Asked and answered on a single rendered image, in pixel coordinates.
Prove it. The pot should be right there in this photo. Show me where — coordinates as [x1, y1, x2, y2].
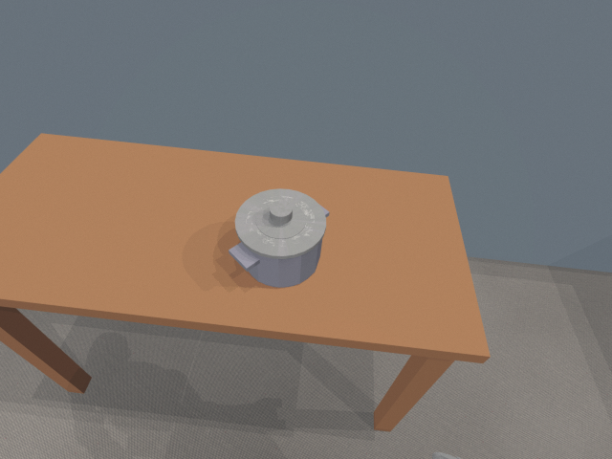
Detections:
[229, 207, 330, 288]

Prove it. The lid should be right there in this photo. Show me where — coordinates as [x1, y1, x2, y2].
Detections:
[235, 188, 326, 259]

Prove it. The table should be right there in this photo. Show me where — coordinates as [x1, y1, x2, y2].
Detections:
[0, 133, 491, 432]

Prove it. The knob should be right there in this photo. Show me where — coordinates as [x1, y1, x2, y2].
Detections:
[270, 201, 293, 224]

